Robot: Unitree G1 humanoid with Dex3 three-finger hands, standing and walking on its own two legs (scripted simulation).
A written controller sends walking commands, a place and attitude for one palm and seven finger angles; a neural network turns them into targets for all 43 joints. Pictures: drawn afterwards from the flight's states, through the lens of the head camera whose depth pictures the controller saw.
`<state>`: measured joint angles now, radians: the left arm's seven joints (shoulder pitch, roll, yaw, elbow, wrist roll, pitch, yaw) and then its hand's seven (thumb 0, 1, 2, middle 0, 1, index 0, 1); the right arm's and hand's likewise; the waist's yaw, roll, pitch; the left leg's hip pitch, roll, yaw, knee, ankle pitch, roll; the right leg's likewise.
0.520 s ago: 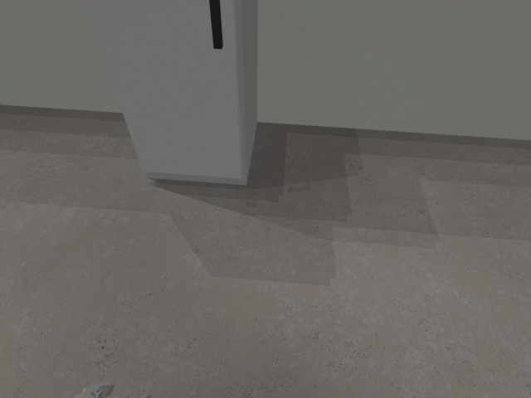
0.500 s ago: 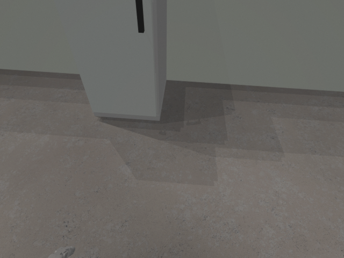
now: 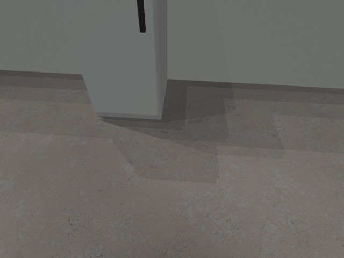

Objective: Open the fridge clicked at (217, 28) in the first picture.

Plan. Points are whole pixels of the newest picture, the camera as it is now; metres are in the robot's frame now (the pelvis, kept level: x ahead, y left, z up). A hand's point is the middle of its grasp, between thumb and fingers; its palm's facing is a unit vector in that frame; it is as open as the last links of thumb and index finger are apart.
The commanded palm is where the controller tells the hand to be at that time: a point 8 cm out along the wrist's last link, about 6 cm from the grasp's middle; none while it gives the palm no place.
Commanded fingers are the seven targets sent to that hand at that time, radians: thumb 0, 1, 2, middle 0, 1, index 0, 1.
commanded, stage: stand and wait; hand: right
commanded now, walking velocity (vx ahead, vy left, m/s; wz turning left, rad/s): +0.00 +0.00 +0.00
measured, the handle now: (141, 4) +1.21 +0.22 +0.13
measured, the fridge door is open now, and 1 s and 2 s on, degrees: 0 0 0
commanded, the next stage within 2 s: look at it before walking up in 0.30 s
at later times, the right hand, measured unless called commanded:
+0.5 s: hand out of the picture +0.07 -0.25 -0.15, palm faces -0.03 +0.94 -0.33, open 7.4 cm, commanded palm none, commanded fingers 0.00 -0.90 -0.90 0.20 0.30 0.20 0.30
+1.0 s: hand out of the picture +0.06 -0.25 -0.15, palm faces -0.03 +0.94 -0.33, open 7.4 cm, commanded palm none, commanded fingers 0.00 -0.90 -0.90 0.20 0.30 0.20 0.30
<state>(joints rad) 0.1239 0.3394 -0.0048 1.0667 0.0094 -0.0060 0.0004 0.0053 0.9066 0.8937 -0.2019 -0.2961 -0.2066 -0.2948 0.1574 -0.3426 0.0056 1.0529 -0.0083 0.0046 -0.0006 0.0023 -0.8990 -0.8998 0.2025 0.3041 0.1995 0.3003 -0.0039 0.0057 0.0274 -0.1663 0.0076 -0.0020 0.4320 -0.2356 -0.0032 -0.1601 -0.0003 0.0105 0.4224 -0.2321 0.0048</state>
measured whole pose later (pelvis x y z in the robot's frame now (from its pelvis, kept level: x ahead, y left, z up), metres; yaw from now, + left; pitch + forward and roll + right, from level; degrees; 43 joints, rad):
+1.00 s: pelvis +0.00 +0.00 +0.00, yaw +0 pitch -2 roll +0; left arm 0.11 0.34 -0.01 1.11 0.00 -0.01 0.00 0.00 0.91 0.89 -0.20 -0.30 -0.21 -0.29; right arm 0.15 -0.34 0.01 1.09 -0.01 0.00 0.00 0.00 -0.90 -0.90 0.20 0.30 0.20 0.30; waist -0.01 0.01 0.03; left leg -0.15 0.01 -0.01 0.37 -0.20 -0.01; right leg -0.14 0.00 0.00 0.37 -0.20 0.00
